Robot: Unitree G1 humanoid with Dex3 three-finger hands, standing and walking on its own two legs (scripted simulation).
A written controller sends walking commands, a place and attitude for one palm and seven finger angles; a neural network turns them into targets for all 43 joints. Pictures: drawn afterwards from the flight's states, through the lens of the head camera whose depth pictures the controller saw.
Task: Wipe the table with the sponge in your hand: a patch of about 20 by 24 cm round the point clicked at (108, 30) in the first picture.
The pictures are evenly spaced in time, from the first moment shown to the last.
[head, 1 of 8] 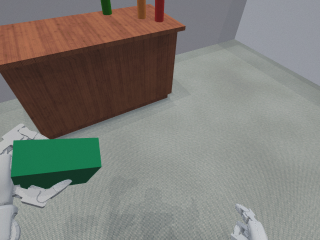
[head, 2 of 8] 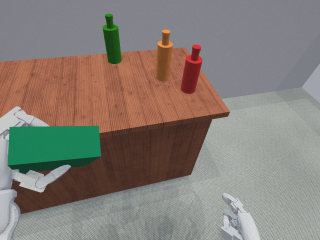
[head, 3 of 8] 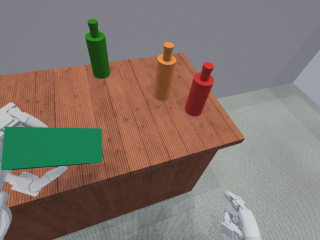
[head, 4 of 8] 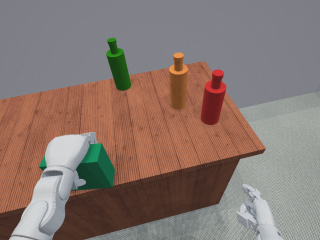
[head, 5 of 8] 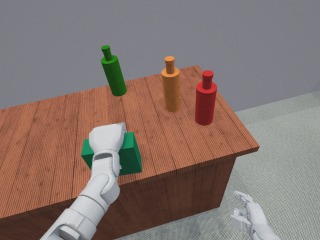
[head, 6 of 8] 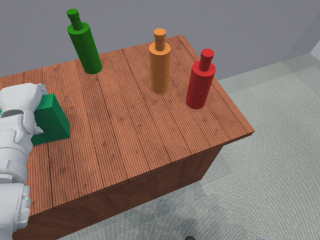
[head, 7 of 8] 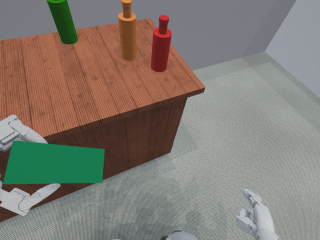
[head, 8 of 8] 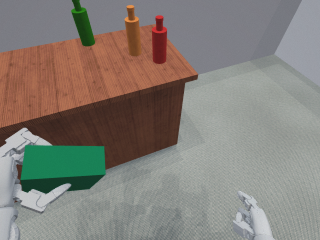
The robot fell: no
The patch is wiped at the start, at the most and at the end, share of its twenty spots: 0.00 1.00 1.00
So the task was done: yes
